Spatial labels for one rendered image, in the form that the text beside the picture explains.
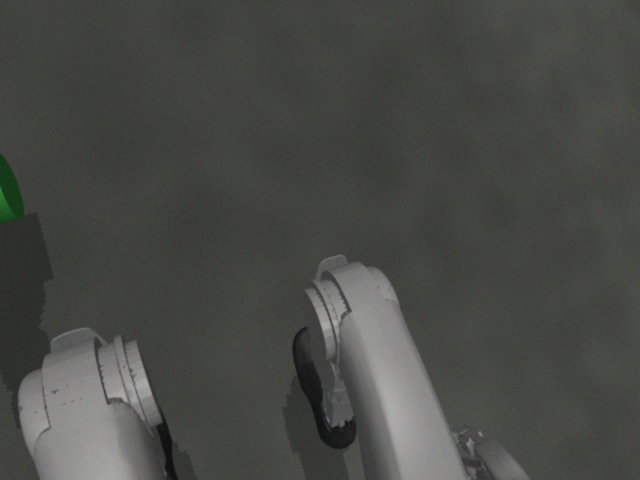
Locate right robot foot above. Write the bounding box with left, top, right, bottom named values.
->
left=293, top=327, right=356, bottom=449

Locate left robot foot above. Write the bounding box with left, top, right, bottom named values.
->
left=156, top=406, right=178, bottom=480

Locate right robot hand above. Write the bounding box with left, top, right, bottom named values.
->
left=448, top=423, right=531, bottom=480

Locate can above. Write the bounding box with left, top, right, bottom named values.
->
left=0, top=154, right=24, bottom=223

